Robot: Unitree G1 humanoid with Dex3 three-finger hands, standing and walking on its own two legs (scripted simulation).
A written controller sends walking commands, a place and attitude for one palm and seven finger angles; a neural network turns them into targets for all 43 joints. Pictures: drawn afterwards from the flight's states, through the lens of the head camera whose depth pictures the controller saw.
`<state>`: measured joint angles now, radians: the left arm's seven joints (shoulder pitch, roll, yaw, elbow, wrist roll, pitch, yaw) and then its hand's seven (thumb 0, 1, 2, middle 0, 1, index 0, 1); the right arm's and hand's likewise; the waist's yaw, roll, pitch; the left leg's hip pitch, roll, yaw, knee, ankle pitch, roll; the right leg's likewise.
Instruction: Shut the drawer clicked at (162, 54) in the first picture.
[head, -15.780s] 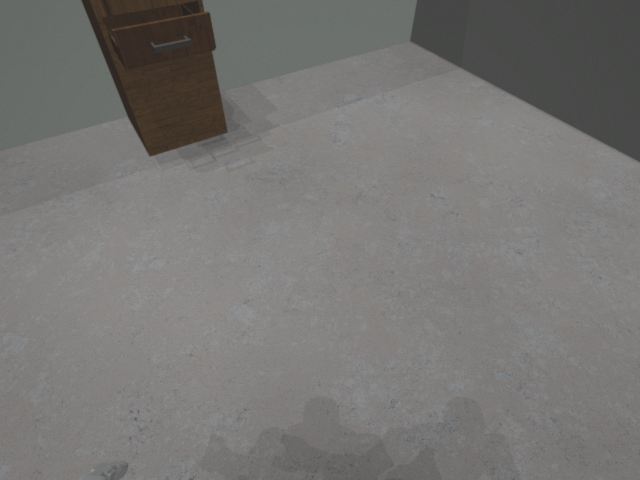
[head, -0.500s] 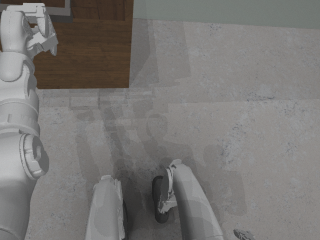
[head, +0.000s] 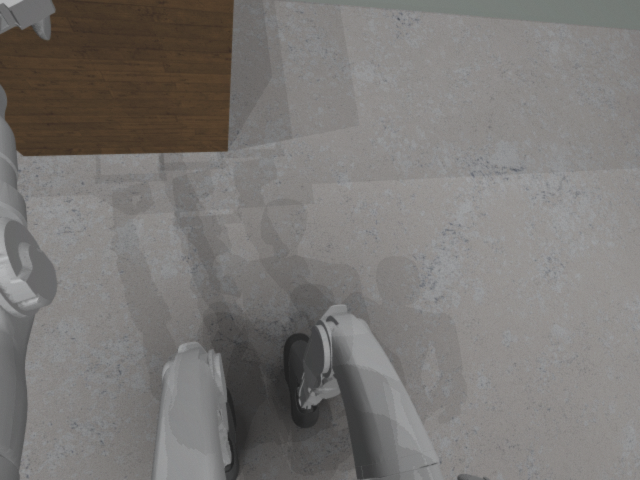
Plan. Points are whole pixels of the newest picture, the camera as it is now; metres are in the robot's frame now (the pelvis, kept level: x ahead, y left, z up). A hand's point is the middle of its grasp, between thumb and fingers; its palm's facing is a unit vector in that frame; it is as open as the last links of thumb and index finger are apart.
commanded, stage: push the drawer shut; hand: left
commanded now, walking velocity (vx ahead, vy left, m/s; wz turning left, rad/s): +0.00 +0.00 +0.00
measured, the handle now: out of the picture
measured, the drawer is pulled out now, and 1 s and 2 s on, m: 0.00 0.00 0.00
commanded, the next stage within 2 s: pull the fist back off the drawer in 0.06 s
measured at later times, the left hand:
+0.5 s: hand out of the picture +0.60 +0.20 +0.04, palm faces -0.01 -1.00 -0.05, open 3.0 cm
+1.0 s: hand (42, 9) +0.58 +0.19 +0.04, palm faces +0.00 -1.00 -0.04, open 3.2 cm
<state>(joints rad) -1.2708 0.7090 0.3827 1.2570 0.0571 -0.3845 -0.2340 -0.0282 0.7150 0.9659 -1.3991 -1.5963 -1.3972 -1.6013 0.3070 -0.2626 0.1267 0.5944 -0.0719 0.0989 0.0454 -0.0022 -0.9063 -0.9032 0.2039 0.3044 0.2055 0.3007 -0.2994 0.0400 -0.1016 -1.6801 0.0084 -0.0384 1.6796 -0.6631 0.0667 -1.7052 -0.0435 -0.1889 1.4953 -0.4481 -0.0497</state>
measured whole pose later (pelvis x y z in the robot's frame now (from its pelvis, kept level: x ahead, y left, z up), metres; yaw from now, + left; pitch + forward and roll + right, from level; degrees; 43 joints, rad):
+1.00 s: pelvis +0.02 +0.01 +0.02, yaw +0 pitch +37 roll -7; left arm -1.00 0.55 0.39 1.03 -0.02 -0.39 -0.21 0.01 0.90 0.90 -1.40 -1.60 -1.40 -1.60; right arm 0.27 -0.26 0.08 0.56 -0.05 0.10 0.06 0.00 -0.91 -0.90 0.20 0.30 0.21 0.30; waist -0.24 0.05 -0.13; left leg -1.55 0.01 -0.01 1.60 -0.69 0.07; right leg -1.60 -0.02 -0.15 1.44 -0.47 -0.03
